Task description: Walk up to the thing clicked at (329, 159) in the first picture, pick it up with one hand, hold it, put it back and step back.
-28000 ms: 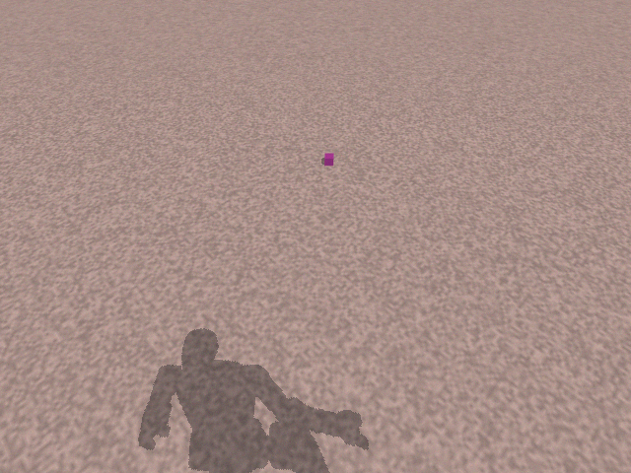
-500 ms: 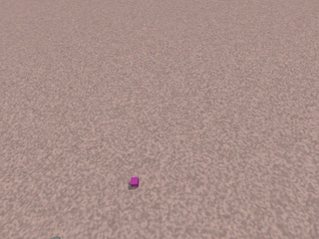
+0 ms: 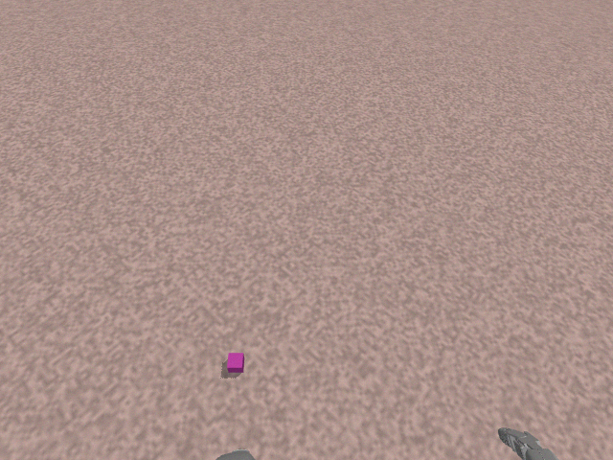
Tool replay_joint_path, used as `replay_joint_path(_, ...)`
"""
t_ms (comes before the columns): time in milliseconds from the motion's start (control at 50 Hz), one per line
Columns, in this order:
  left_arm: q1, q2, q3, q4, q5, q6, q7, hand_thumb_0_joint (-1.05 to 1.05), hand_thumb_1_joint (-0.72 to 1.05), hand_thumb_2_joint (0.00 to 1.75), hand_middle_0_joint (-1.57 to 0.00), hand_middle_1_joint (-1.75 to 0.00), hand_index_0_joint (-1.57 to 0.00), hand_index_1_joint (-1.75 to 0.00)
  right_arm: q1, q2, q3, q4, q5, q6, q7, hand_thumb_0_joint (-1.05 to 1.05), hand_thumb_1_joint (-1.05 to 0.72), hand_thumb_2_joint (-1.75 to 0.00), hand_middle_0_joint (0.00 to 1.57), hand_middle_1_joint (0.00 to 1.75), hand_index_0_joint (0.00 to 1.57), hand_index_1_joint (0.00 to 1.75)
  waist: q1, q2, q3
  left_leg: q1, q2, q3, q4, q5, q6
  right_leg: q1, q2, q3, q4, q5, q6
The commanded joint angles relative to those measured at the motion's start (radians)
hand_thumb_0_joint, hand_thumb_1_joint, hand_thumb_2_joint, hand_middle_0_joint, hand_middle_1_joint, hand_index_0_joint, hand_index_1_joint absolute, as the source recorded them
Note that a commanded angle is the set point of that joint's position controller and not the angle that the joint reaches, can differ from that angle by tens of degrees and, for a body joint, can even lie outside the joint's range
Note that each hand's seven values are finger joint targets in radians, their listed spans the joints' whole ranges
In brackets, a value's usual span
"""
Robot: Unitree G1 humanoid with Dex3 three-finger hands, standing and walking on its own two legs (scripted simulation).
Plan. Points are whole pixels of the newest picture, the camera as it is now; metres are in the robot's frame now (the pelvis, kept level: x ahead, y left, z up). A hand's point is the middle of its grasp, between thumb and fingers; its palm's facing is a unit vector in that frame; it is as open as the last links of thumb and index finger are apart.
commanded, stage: walk up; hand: left
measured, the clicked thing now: (236, 362) +0.49 +0.21 -0.73
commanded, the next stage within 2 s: none
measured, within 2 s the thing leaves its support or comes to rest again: neither
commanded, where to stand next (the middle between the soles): +0.12 -0.06 m, yaw +2 degrees
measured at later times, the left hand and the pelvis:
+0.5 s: hand out of the picture +0.12 +0.24 -0.12, palm faces -0.02 -0.93 -0.36, open 7.3 cm; pelvis +0.01 -0.01 +0.02, yaw +0 degrees
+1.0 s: hand out of the picture +0.06 +0.26 -0.13, palm faces +0.00 -0.94 -0.34, open 7.3 cm; pelvis +0.01 +0.00 +0.03, yaw +1 degrees
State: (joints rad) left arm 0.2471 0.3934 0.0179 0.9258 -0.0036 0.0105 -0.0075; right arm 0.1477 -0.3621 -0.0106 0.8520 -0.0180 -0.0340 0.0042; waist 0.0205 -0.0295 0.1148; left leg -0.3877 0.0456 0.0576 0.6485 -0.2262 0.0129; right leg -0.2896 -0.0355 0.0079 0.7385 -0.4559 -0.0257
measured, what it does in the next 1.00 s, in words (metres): steps on the spot: right foot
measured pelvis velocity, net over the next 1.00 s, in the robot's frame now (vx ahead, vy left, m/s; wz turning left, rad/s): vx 0.01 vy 0.00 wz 0.03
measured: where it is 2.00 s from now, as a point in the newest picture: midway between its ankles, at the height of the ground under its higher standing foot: outside the picture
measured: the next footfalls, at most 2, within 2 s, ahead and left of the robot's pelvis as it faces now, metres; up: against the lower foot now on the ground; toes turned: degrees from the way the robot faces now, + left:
right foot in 0.02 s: +0.04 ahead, -0.15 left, +0.00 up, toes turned -1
left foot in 1.70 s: -0.05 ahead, +0.13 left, +0.00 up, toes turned +4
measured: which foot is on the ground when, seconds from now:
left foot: down 0.00-1.00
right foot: up 0.00-0.00, down 0.02-1.00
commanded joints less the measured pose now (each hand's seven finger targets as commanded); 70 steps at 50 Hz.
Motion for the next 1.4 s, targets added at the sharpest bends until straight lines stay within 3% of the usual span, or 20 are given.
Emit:
replay_joint_path(0,0.101,0.209,0.069,0.015,0.017,-0.044,0.025,0.0,0.9,0.9,-0.2,-0.3,-0.2,-0.3,-0.045,-0.215,-0.056,-0.047,0.029,0.008,-0.01,0.0,-0.9,-0.9,0.2,0.3,0.2,0.3,0.022,0.088,-0.172,0.03,0.133,-0.151,-0.069,0.138,0.074,0.138,-0.04,0.05,-0.269,0.263,-0.012)
replay_joint_path(20,0.04,0.244,0.072,-0.009,0.024,-0.054,0.027,0.0,0.9,0.9,-0.2,-0.3,-0.2,-0.3,-0.034,-0.184,-0.046,-0.045,0.037,0.01,-0.007,0.0,-0.9,-0.9,0.2,0.3,0.2,0.3,-0.007,-0.001,-0.15,0.035,0.07,-0.109,-0.023,0.084,0.027,0.071,-0.137,0.203,-0.321,0.281,-0.054)
replay_joint_path(40,-0.043,0.277,0.069,-0.023,0.023,-0.057,0.026,0.0,0.9,0.9,-0.2,-0.3,-0.2,-0.3,-0.034,-0.178,-0.045,-0.025,0.036,0.015,-0.005,0.0,-0.9,-0.9,0.2,0.3,0.2,0.3,-0.042,-0.045,-0.1,0.09,0.01,-0.072,-0.033,-0.045,0.004,-0.057,-0.216,0.281,-0.368,0.231,-0.095)
replay_joint_path(60,-0.114,0.293,0.064,-0.029,0.02,-0.053,0.022,0.0,0.9,0.9,-0.2,-0.3,-0.2,-0.3,-0.016,-0.2,-0.059,0.01,0.031,0.02,-0.006,0.0,-0.9,-0.9,0.2,0.3,0.2,0.3,-0.06,-0.084,-0.079,0.202,0.008,-0.081,-0.013,-0.138,0.007,-0.17,-0.226,0.262,-0.34,0.209,-0.119)
replay_joint_path(80,-0.135,0.25,0.053,-0.033,0.018,-0.054,0.02,0.0,0.9,0.9,-0.2,-0.3,-0.2,-0.3,-0.005,-0.21,-0.06,0.029,0.026,0.018,-0.003,0.0,-0.9,-0.9,0.2,0.3,0.2,0.3,-0.073,-0.057,-0.078,0.24,0.034,-0.098,-0.069,-0.083,0.014,-0.174,-0.189,0.199,-0.316,0.21,-0.083)
replay_joint_path(120,-0.096,0.215,0.042,0.002,0.008,-0.058,0.019,0.0,0.9,0.9,-0.2,-0.3,-0.2,-0.3,-0.079,-0.218,-0.055,0.044,0.032,0.01,0.006,0.0,-0.9,-0.9,0.2,0.3,0.2,0.3,-0.035,-0.039,-0.09,0.239,0.072,-0.124,-0.117,0.1,0.032,-0.111,-0.109,0.101,-0.328,0.223,-0.02)
replay_joint_path(160,-0.105,0.219,0.042,0.016,0.008,-0.062,0.017,0.0,0.9,0.9,-0.2,-0.3,-0.2,-0.3,-0.064,-0.208,-0.045,0.069,0.03,0.007,0.009,0.0,-0.9,-0.9,0.2,0.3,0.2,0.3,-0.03,-0.076,-0.129,0.241,0.072,-0.112,-0.126,0.182,0.033,-0.031,-0.105,0.098,-0.321,0.296,-0.015)
replay_joint_path(220,-0.115,0.217,0.039,0.037,0.004,-0.06,0.019,0.0,0.9,0.9,-0.2,-0.3,-0.2,-0.3,-0.088,-0.205,-0.036,0.102,0.03,0.012,0.01,0.0,-0.9,-0.9,0.2,0.3,0.2,0.3,-0.021,-0.056,-0.121,0.244,0.064,-0.101,-0.152,0.195,0.018,0.014,-0.115,0.097,-0.346,0.349,-0.009)
replay_joint_path(300,-0.149,0.209,0.035,0.057,0.0,-0.052,0.019,0.0,0.9,0.9,-0.2,-0.3,-0.2,-0.3,-0.099,-0.207,-0.032,0.144,0.027,0.012,0.01,0.0,-0.9,-0.9,0.2,0.3,0.2,0.3,-0.019,-0.03,-0.145,0.266,0.076,-0.108,-0.204,0.227,0.015,0.063,-0.107,0.075,-0.377,0.34,-0.002)
replay_joint_path(460,-0.198,0.2,0.033,0.097,0.0,-0.039,0.015,0.0,0.9,0.9,-0.2,-0.3,-0.2,-0.3,-0.116,-0.206,-0.026,0.206,0.02,0.009,0.007,0.0,-0.9,-0.9,0.2,0.3,0.2,0.3,-0.013,0.018,-0.145,0.258,0.087,-0.116,-0.288,0.217,0.004,0.135,-0.097,0.058,-0.425,0.322,-0.001)
replay_joint_path(720,-0.211,0.176,0.03,0.145,0.008,-0.034,0.005,0.0,0.9,0.9,-0.2,-0.3,-0.2,-0.3,-0.125,-0.211,-0.033,0.234,0.012,0.006,0.005,0.0,-0.9,-0.9,0.2,0.3,0.2,0.3,-0.023,0.08,-0.139,0.212,0.111,-0.159,-0.385,0.04,0.006,0.167,-0.081,0.035,-0.458,0.232,0.0)
replay_joint_path(780,-0.198,0.173,0.028,0.151,0.008,-0.033,0.004,0.0,0.9,0.9,-0.2,-0.3,-0.2,-0.3,-0.133,-0.214,-0.036,0.231,0.01,0.008,0.005,0.0,-0.9,-0.9,0.2,0.3,0.2,0.3,-0.025,0.084,-0.116,0.197,0.104,-0.167,-0.403,-0.048,0.004,0.139,-0.079,0.039,-0.47,0.203,0.001)
replay_joint_path(860,-0.192,0.17,0.028,0.162,0.009,-0.035,0.003,0.0,0.9,0.9,-0.2,-0.3,-0.2,-0.3,-0.123,-0.209,-0.036,0.237,0.011,0.008,0.006,0.0,-0.9,-0.9,0.2,0.3,0.2,0.3,-0.028,0.072,-0.133,0.213,0.103,-0.172,-0.399,-0.028,0.003,0.14,-0.082,0.037,-0.47,0.219,0.003)
replay_joint_path(920,-0.177,0.173,0.028,0.165,0.012,-0.04,0.004,0.0,0.9,0.9,-0.2,-0.3,-0.2,-0.3,-0.129,-0.209,-0.038,0.234,0.014,0.009,0.006,0.0,-0.9,-0.9,0.2,0.3,0.2,0.3,-0.027,0.053,-0.151,0.253,0.102,-0.159,-0.37,0.054,0.006,0.137,-0.089,0.038,-0.48,0.242,0.005)
replay_joint_path(1040,-0.17,0.173,0.028,0.169,0.011,-0.042,0.008,0.0,0.9,0.9,-0.2,-0.3,-0.2,-0.3,-0.13,-0.203,-0.038,0.235,0.016,0.015,0.006,0.0,-0.9,-0.9,0.2,0.3,0.2,0.3,-0.031,0.036,-0.124,0.257,0.089,-0.158,-0.363,0.054,0.0,0.109,-0.092,0.036,-0.493,0.234,0.01)
replay_joint_path(1140,-0.17,0.178,0.031,0.165,0.013,-0.043,0.011,0.0,0.9,0.9,-0.2,-0.3,-0.2,-0.3,-0.128,-0.198,-0.038,0.238,0.017,0.016,0.005,0.0,-0.9,-0.9,0.2,0.3,0.2,0.3,-0.032,0.022,-0.156,0.286,0.085,-0.138,-0.334,0.168,0.0,0.132,-0.101,0.032,-0.492,0.308,0.013)
replay_joint_path(1160,-0.168,0.237,0.059,0.146,-0.001,-0.028,0.022,0.0,0.9,0.9,-0.2,-0.3,-0.2,-0.3,-0.125,-0.265,-0.064,0.229,0.017,0.035,0.005,0.0,-0.9,-0.9,0.2,0.3,0.2,0.3,-0.029,0.044,-0.052,0.216,0.083,-0.139,-0.249,0.43,0.004,0.078,-0.105,0.028,-0.382,0.521,0.01)
replay_joint_path(1180,-0.137,0.226,0.059,0.133,-0.007,-0.022,0.028,0.0,0.9,0.9,-0.2,-0.3,-0.2,-0.3,-0.123,-0.247,-0.065,0.212,0.024,0.043,0.003,0.0,-0.9,-0.9,0.2,0.3,0.2,0.3,-0.023,0.042,-0.08,0.23,0.084,-0.127,-0.215,0.514,0.009,0.083,-0.102,0.009,-0.352,0.585,0.009)
replay_joint_path(1240,-0.139,0.213,0.067,0.097,-0.006,-0.009,0.034,0.0,0.9,0.9,-0.2,-0.3,-0.2,-0.3,-0.111,-0.247,-0.081,0.186,0.028,0.056,0.0,0.0,-0.9,-0.9,0.2,0.3,0.2,0.3,-0.029,0.037,-0.183,0.256,0.092,-0.117,-0.183,0.577,0.041,0.116,-0.085,-0.012,-0.271,0.588,-0.006)
replay_joint_path(1380,-0.111,0.21,0.079,0.027,0.011,0.024,0.028,0.0,0.9,0.9,-0.2,-0.3,-0.2,-0.3,-0.141,-0.26,-0.107,0.086,0.011,0.094,0.011,0.0,-0.9,-0.9,0.2,0.3,0.2,0.3,-0.023,0.084,-0.225,0.112,0.106,-0.189,-0.153,0.19,0.107,0.044,-0.08,0.03,-0.12,0.233,-0.06)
